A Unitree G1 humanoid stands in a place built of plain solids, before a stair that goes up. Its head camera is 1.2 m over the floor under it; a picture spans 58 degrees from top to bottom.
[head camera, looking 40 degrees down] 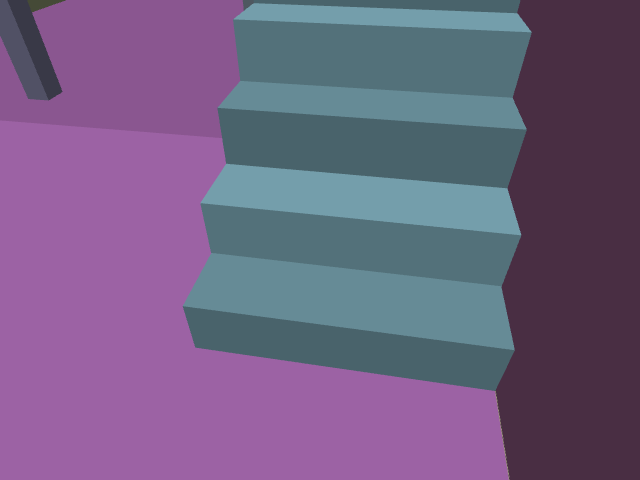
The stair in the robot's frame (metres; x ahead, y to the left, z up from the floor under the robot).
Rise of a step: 0.21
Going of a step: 0.25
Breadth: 0.97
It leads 10 degrees to the right of straight ahead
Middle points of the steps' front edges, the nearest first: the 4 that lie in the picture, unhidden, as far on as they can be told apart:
0.79 -0.06 0.21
1.03 -0.10 0.42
1.28 -0.14 0.62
1.52 -0.18 0.83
